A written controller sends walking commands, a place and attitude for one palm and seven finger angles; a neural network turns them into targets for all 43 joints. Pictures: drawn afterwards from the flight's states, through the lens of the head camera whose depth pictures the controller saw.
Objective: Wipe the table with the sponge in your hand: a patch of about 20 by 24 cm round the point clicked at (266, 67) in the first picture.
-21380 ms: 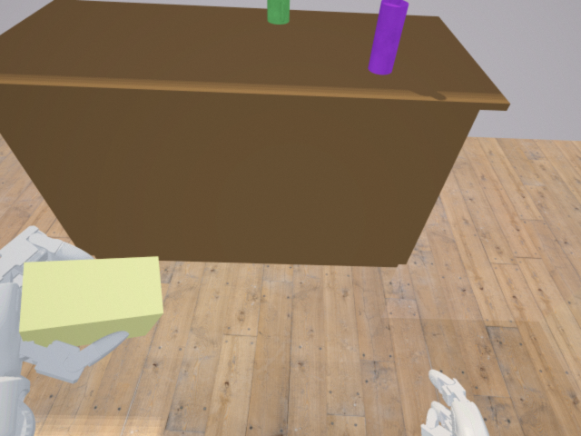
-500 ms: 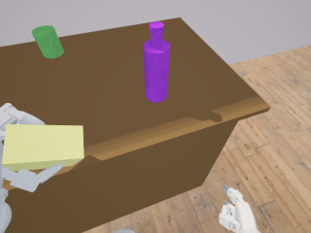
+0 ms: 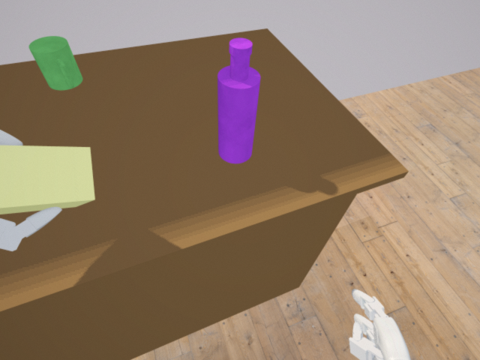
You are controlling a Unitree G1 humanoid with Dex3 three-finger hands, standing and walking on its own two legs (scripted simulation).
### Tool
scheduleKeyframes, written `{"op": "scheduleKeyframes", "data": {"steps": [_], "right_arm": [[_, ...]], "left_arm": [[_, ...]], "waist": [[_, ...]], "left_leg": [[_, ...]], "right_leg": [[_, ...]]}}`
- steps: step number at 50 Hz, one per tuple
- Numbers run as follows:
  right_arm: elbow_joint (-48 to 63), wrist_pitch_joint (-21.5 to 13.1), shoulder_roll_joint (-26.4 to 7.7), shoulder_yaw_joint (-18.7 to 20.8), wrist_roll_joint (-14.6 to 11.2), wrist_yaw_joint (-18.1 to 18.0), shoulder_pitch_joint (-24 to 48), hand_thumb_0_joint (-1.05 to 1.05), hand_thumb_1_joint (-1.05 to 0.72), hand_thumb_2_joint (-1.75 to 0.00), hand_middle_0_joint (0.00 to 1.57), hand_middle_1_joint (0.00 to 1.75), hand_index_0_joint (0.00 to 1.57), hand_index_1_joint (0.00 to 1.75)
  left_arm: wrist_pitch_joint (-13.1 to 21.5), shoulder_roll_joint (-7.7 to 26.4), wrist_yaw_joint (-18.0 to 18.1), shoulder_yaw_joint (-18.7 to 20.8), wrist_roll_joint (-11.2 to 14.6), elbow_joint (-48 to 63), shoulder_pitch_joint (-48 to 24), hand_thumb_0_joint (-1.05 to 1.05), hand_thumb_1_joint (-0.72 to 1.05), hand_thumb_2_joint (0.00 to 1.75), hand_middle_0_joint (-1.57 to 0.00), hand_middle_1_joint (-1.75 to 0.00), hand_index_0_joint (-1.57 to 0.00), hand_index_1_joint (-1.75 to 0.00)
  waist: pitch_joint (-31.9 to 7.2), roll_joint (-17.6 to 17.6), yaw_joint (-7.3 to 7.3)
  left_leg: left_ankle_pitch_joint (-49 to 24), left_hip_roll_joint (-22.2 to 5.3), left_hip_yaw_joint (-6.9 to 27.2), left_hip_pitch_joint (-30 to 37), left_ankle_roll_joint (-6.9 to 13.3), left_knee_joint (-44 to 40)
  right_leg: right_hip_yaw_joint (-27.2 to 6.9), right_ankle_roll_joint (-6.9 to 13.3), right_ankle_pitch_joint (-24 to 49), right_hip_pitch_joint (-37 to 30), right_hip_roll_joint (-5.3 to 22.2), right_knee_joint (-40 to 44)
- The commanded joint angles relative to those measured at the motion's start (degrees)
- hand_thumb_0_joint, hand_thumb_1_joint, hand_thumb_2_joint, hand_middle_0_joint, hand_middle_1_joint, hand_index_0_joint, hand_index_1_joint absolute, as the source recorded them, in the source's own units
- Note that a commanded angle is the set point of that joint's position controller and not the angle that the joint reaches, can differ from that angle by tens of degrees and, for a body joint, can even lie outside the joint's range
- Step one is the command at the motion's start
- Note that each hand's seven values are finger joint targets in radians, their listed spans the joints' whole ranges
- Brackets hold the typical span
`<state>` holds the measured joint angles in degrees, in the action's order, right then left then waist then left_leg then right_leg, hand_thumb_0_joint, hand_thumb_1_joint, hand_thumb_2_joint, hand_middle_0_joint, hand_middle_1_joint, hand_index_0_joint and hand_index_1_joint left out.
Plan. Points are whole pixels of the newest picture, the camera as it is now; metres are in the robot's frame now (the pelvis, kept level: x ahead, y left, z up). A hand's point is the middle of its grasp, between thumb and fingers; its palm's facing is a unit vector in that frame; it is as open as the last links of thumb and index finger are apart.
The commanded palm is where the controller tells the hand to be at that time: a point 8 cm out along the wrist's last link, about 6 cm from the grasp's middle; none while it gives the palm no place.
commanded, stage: come to a stop and stand still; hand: left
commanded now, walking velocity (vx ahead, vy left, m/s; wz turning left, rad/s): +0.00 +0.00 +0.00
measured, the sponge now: (45, 181) +0.27 +0.26 +0.20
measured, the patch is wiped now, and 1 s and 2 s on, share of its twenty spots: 0.00 0.00 0.00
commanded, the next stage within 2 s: look again from close up in 0.74 s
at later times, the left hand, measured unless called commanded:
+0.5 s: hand (10, 246) +0.21 +0.28 +0.16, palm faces +0.37 -0.86 -0.35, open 10.3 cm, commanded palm +0.14 +0.32 +0.18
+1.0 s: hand (5, 262) +0.19 +0.28 +0.16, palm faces +0.37 -0.85 -0.36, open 10.3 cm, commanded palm +0.13 +0.32 +0.18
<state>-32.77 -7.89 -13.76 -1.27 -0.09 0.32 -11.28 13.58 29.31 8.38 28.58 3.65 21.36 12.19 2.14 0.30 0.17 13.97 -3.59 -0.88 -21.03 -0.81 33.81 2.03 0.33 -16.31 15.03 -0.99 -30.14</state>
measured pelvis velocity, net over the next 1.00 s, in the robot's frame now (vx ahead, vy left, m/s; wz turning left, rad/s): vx -0.03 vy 0.04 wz -0.01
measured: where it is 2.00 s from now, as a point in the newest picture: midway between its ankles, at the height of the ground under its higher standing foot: outside the picture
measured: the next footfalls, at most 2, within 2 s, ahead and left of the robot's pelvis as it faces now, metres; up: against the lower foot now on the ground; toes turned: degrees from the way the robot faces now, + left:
none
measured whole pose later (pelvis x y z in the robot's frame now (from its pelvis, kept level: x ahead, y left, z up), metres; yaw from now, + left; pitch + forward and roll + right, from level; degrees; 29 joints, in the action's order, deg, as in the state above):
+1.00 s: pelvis -0.03 +0.04 +0.00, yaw +0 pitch -2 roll -2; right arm -34.0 -8.7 -11.5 -1.0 -1.1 -2.0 -10.2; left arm 9.9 19.8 7.9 19.9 1.8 28.2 25.4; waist 5.2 0.2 -0.3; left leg 10.5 -1.4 -2.7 -18.9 2.5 31.3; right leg 1.8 -2.6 -11.6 12.4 1.9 -26.1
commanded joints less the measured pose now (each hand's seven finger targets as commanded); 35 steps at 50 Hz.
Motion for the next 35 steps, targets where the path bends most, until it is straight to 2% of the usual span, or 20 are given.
{"op": "scheduleKeyframes", "data": {"steps": [1,2,4,5,6,7,10,13,16,18,20,21,22,23,24,26,27,28,31,35], "right_arm": [[8.59,-4.9,-6.78,4.1,-1.16,2.12,2.8,0.0,-0.9,-0.9,0.2,0.3,0.2,0.3],[8.16,-4.53,-6.63,4.6,-0.6,1.78,-0.2,0.0,-0.9,-0.9,0.2,0.3,0.2,0.3],[7.78,-4.41,-7.04,4.44,-0.1,1.42,2.46,0.0,-0.9,-0.9,0.2,0.3,0.2,0.3],[7.5,-4.33,-6.92,4.3,-0.04,1.0,2.88,0.0,-0.9,-0.9,0.2,0.3,0.2,0.3],[7.71,-4.41,-7.31,4.18,-0.21,0.53,4.91,0.0,-0.9,-0.9,0.2,0.3,0.2,0.3],[6.47,-4.17,-6.61,4.01,0.25,-0.06,2.79,0.0,-0.9,-0.9,0.2,0.3,0.2,0.3],[5.09,-4.68,-6.12,4.22,-0.48,-0.02,2.01,0.0,-0.9,-0.9,0.2,0.3,0.2,0.3],[4.51,-5.05,-6.28,4.75,-0.21,0.59,0.75,0.0,-0.9,-0.9,0.2,0.3,0.2,0.3],[4.48,-5.34,-5.86,4.72,0.05,1.4,2.27,0.0,-0.9,-0.9,0.2,0.3,0.2,0.3],[4.99,-4.94,-5.97,4.6,-0.12,1.73,1.91,0.0,-0.9,-0.9,0.2,0.3,0.2,0.3],[4.98,-4.87,-5.73,4.29,-0.62,1.7,3.84,0.0,-0.9,-0.9,0.2,0.3,0.2,0.3],[4.55,-5.07,-5.37,3.95,-1.11,1.54,4.89,0.0,-0.9,-0.9,0.2,0.3,0.2,0.3],[4.3,-4.68,-5.22,3.81,-0.73,1.18,4.15,0.0,-0.9,-0.9,0.2,0.3,0.2,0.3],[4.53,-4.65,-5.89,4.56,-1.16,0.83,5.01,0.0,-0.9,-0.9,0.2,0.3,0.2,0.3],[4.36,-4.01,-5.46,3.86,-0.57,0.45,5.99,0.0,-0.9,-0.9,0.2,0.3,0.2,0.3],[4.69,-3.91,-5.08,3.58,-0.8,-0.66,7.27,0.0,-0.9,-0.9,0.2,0.3,0.2,0.3],[4.93,-3.61,-4.03,3.09,-0.4,-0.95,6.75,0.0,-0.9,-0.9,0.2,0.3,0.2,0.3],[5.2,-3.85,-4.05,3.31,-0.92,-1.11,6.69,0.0,-0.9,-0.9,0.2,0.3,0.2,0.3],[5.25,-4.26,-3.9,3.22,-1.16,-1.64,6.8,0.0,-0.9,-0.9,0.2,0.3,0.2,0.3],[5.82,-4.53,-4.33,3.6,-1.24,-1.82,6.52,0.0,-0.9,-0.9,0.2,0.3,0.2,0.3]], "left_arm": [[4.41,2.84,-0.53,-1.0,2.04,12.78,13.68,0.0,0.1,1.3,-1.2,-1.6,-1.2,-1.6],[5.15,2.2,-0.43,-0.71,1.78,15.19,15.11,0.0,0.1,1.3,-1.2,-1.6,-1.2,-1.6],[6.11,6.44,0.08,3.12,1.77,18.24,12.15,0.0,0.1,1.3,-1.2,-1.6,-1.2,-1.6],[6.55,7.26,0.2,4.16,1.93,18.78,11.22,0.0,0.1,1.3,-1.2,-1.6,-1.2,-1.6],[6.8,11.66,0.82,6.96,1.97,21.94,7.22,0.0,0.1,1.3,-1.2,-1.6,-1.2,-1.6],[7.16,9.32,0.85,5.78,1.72,20.07,7.9,0.0,0.1,1.3,-1.2,-1.6,-1.2,-1.6],[6.8,9.63,1.12,4.56,1.87,20.96,5.34,0.0,0.1,1.3,-1.2,-1.6,-1.2,-1.6],[6.47,8.3,0.97,3.23,1.37,21.19,6.28,0.0,0.1,1.3,-1.2,-1.6,-1.2,-1.6],[5.72,5.82,0.91,1.26,1.14,20.9,7.87,0.0,0.1,1.3,-1.2,-1.6,-1.2,-1.6],[5.18,4.6,0.92,0.03,1.07,21.99,7.83,0.0,0.1,1.3,-1.2,-1.6,-1.2,-1.6],[4.71,3.73,0.61,-0.58,1.16,22.05,7.23,0.0,0.1,1.3,-1.2,-1.6,-1.2,-1.6],[4.31,4.56,0.86,0.46,1.79,20.71,8.26,0.0,0.1,1.3,-1.2,-1.6,-1.2,-1.6],[4.29,1.14,0.39,-1.57,1.53,20.36,8.79,0.0,0.1,1.3,-1.2,-1.6,-1.2,-1.6],[4.09,3.36,0.47,0.03,1.94,21.95,7.66,0.0,0.1,1.3,-1.2,-1.6,-1.2,-1.6],[3.96,1.74,0.26,-0.56,1.07,21.1,8.32,0.0,0.1,1.3,-1.2,-1.6,-1.2,-1.6],[3.67,5.21,0.87,2.44,0.97,21.75,7.94,0.0,0.1,1.3,-1.2,-1.6,-1.2,-1.6],[3.74,2.12,0.8,0.51,0.53,21.29,8.26,0.0,0.1,1.3,-1.2,-1.6,-1.2,-1.6],[3.56,3.29,0.99,0.86,0.7,21.52,6.52,0.0,0.1,1.3,-1.2,-1.6,-1.2,-1.6],[3.31,4.08,1.37,1.32,0.34,20.97,7.24,0.0,0.1,1.3,-1.2,-1.6,-1.2,-1.6],[2.89,1.09,0.87,-1.37,0.08,21.98,7.62,0.0,0.1,1.3,-1.2,-1.6,-1.2,-1.6]], "waist": [[-11.76,2.51,2.41],[-9.45,4.41,2.16],[-7.98,4.78,1.86],[-7.81,3.97,1.57],[-9.91,0.09,1.21],[-9.47,-1.23,1.1],[-12.92,-9.43,0.87],[-14.37,-13.17,0.53],[-13.95,-12.67,0.82],[-11.26,-7.82,1.02],[-9.12,-0.06,0.58],[-10.39,3.55,0.06],[-8.61,6.16,-0.66],[-6.27,5.43,-0.96],[-5.29,2.86,-1.28],[-6.19,-6.24,-0.9],[-6.68,-8.31,-0.59],[-6.23,-9.74,-0.53],[-7.99,-7.82,-0.33],[-7.69,-4.77,-0.6]], "left_leg": [[-15.1,1.33,0.9,10.44,2.77,-1.72],[-20.16,0.47,1.27,9.61,2.77,-2.12],[-17.78,0.51,1.47,8.05,2.16,-2.7],[-15.95,0.68,2.03,7.42,2.02,-3.14],[-14.49,0.87,2.64,8.81,2.06,-4.02],[-16.73,0.13,3.44,7.7,2.36,-4.54],[-23.65,-2.31,4.53,10.97,2.78,-4.12],[-32.37,-5.5,7.7,16.62,3.67,-5.01],[-29.12,-7.47,8.5,16.43,4.96,-6.59],[-25.25,-7.1,7.92,11.04,4.03,-5.74],[-12.02,-3.06,4.89,5.12,2.22,-0.87],[-5.07,-0.59,3.63,5.49,1.67,-0.21],[1.28,0.54,3.25,5.15,1.4,-0.66],[4.08,0.94,4.29,5.07,1.24,-1.63],[6.32,0.13,4.25,6.02,1.65,-3.75],[8.66,-2.1,7.05,6.22,2.49,-10.97],[10.29,-2.96,8.05,5.27,3.0,-12.67],[11.3,-3.61,9.23,4.14,3.05,-14.17],[10.23,-3.27,8.46,5.04,2.95,-13.79],[6.16,-2.08,6.21,6.63,2.64,-10.35]], "right_leg": [[-7.01,2.32,21.3,-1.22,8.3,2.32],[-4.5,1.43,23.7,-1.96,7.29,2.39],[-4.22,1.0,21.21,-1.25,7.57,3.09],[-4.37,1.2,19.55,-1.35,7.66,3.06],[-4.99,1.25,16.17,-0.83,7.36,2.1],[-3.03,1.04,16.04,-1.85,6.84,1.22],[-1.31,0.26,12.43,-1.83,6.3,-1.1],[0.07,-0.27,-2.94,4.65,5.16,-6.5],[-0.5,-0.6,-9.26,7.35,5.5,-9.73],[-0.19,-0.33,-3.95,2.98,5.9,-3.55],[-2.72,1.11,9.33,-1.98,7.42,4.92],[-6.1,2.34,11.88,-1.84,9.38,5.37],[-6.71,3.21,9.79,-0.06,9.47,6.06],[-7.75,3.68,6.05,2.56,10.09,6.23],[-6.6,3.29,2.04,4.85,8.81,6.34],[-3.92,1.43,-1.96,3.92,6.2,3.88],[-1.8,0.75,-1.93,2.08,4.8,2.95],[-1.38,0.51,-2.14,1.11,4.82,2.46],[-1.72,0.52,-1.2,-1.01,4.88,4.28],[-3.48,1.23,2.6,-1.39,6.13,7.0]]}}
